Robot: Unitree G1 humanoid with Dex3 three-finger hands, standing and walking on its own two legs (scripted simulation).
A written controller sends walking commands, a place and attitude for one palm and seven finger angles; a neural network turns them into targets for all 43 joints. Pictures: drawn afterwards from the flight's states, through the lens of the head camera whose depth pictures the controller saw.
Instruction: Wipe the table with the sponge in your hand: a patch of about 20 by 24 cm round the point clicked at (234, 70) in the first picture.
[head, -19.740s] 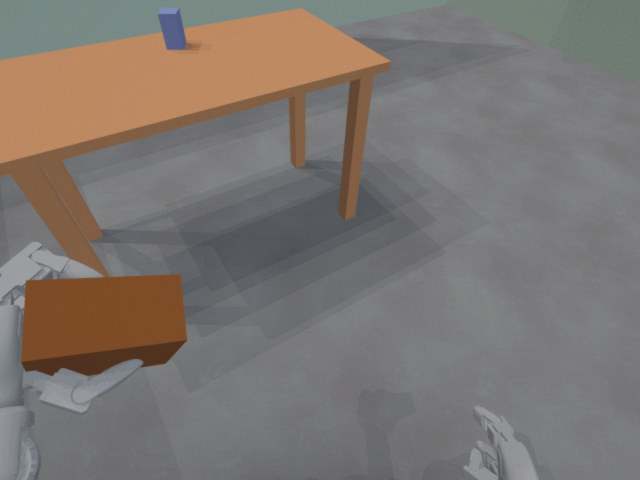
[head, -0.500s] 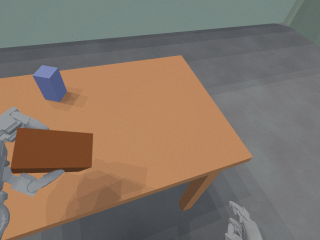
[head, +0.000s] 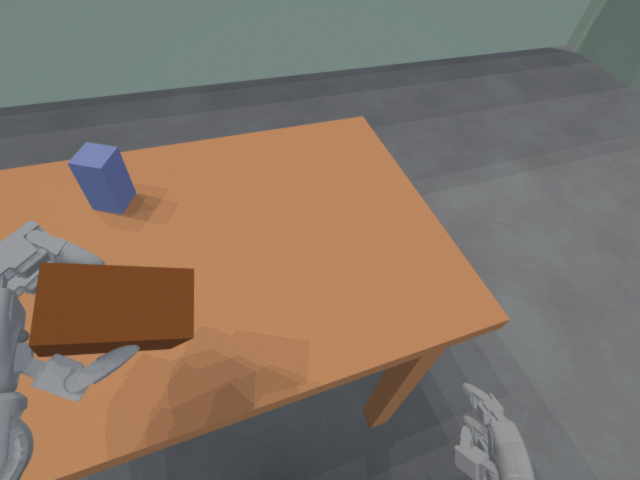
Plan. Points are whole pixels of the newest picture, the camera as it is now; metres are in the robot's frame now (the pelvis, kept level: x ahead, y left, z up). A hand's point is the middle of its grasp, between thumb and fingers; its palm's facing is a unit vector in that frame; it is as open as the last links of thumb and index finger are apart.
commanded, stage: look again from close up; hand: left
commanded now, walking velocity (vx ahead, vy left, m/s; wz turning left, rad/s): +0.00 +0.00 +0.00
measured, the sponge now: (138, 312) +0.24 +0.21 +0.13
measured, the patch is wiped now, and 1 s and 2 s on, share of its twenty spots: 0.00 0.00 0.00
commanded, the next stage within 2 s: turn the palm down, sponge in hand in 0.36 s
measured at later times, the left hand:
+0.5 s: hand (77, 308) +0.22 +0.24 +0.16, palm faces +0.35 -0.81 -0.46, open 10.3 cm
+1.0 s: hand (67, 341) +0.19 +0.24 +0.16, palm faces +0.45 -0.57 -0.69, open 10.3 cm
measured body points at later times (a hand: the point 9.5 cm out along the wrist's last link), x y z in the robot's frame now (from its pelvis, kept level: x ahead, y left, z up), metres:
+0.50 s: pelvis -0.01 -0.01 +0.00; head +0.01 +0.01 +0.45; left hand +0.19 +0.29 +0.19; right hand +0.16 -0.23 -0.07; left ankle +0.01 +0.08 -0.74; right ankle +0.01 -0.14 -0.74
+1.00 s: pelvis -0.02 -0.06 -0.02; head -0.02 -0.08 +0.43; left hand +0.16 +0.27 +0.19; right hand +0.21 -0.27 -0.10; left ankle +0.01 +0.08 -0.74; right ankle +0.01 -0.14 -0.74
